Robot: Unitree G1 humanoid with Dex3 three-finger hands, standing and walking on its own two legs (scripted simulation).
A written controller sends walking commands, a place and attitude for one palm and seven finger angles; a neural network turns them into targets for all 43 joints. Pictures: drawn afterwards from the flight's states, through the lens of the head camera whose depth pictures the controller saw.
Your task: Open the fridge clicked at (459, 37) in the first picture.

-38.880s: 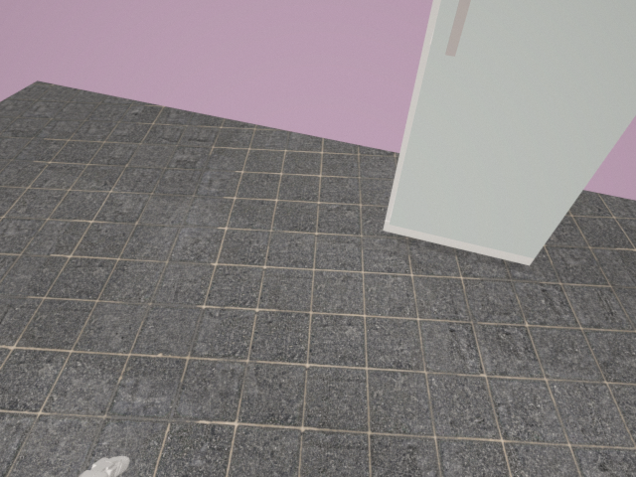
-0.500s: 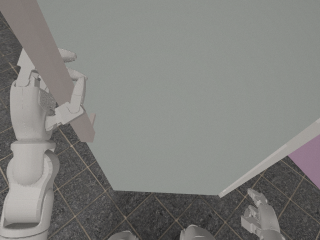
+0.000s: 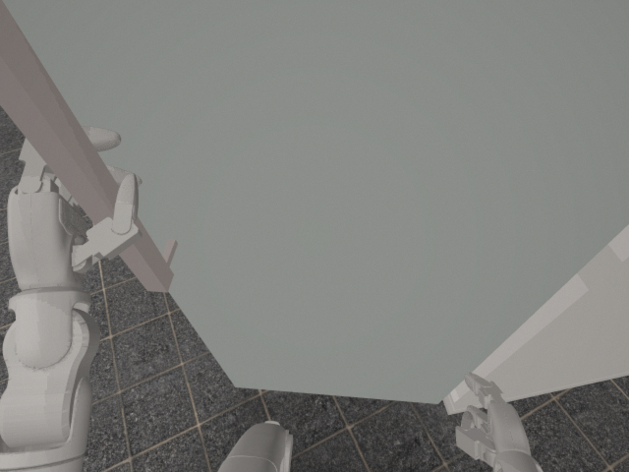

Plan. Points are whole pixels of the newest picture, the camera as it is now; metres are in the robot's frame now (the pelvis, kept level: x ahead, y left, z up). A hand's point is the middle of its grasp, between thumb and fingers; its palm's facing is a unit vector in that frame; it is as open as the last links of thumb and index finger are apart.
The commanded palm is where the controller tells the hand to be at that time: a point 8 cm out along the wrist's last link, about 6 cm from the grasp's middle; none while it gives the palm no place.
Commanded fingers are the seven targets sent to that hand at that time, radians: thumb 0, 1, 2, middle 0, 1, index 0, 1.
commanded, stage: stop walking and hold the door back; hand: left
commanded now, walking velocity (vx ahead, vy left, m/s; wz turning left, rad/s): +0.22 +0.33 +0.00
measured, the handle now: (93, 150) +0.34 +0.21 +0.25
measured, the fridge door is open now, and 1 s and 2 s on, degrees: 74 72 71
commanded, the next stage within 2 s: loosen the grip on the handle in 1.00 s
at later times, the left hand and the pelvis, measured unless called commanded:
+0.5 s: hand (118, 217) +0.30 +0.19 +0.21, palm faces +0.21 -0.97 -0.12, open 6.2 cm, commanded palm +0.29 +0.23 +0.19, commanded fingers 0.00 0.90 0.90 -0.45 -1.40 -0.45 -1.40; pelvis -0.10 +0.00 +0.01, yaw +7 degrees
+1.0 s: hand (128, 197) +0.32 +0.19 +0.21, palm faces +0.21 -0.97 -0.10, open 6.0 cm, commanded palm +0.29 +0.23 +0.19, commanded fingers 0.00 0.90 0.90 -0.45 -1.40 -0.45 -1.40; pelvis -0.11 +0.00 +0.00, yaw +7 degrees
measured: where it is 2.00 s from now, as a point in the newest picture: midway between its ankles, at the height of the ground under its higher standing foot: outside the picture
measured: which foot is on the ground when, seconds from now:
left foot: up 0.00-0.20, down 0.22-1.00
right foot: down 0.00-0.24, up 0.26-0.56, down 0.58-1.00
